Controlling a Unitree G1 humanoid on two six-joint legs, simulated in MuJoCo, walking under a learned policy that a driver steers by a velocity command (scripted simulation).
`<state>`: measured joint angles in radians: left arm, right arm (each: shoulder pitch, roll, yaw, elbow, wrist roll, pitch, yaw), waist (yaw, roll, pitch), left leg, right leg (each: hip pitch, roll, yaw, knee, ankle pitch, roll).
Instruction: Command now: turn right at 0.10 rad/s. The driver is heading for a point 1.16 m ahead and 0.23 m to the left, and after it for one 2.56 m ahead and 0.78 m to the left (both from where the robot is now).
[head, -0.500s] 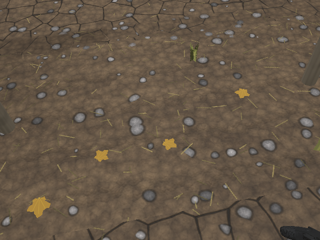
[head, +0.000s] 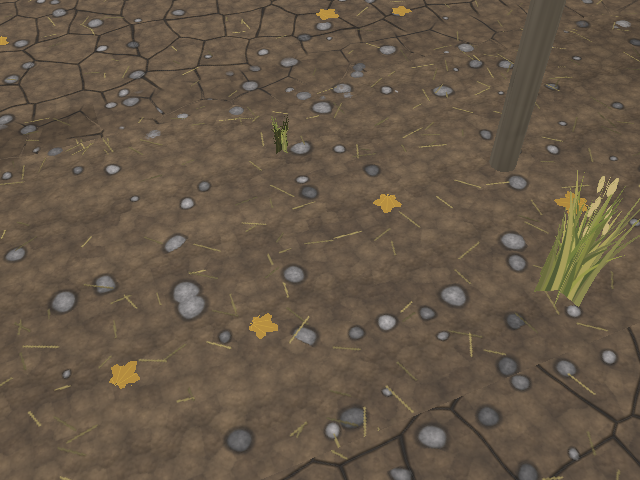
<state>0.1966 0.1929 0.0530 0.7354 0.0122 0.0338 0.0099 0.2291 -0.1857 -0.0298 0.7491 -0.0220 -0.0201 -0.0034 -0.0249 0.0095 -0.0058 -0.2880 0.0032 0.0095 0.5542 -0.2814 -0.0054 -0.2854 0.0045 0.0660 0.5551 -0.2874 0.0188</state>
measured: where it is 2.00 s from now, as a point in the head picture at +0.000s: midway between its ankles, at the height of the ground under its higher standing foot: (306, 331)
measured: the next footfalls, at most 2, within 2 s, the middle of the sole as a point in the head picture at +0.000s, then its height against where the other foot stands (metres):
right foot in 0.82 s outside the picture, level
left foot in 1.34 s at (256, 388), level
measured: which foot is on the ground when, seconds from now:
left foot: down 0.00-0.82, up 0.84-1.00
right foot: down 0.00-0.36, up 0.38-0.80, down 0.82-1.00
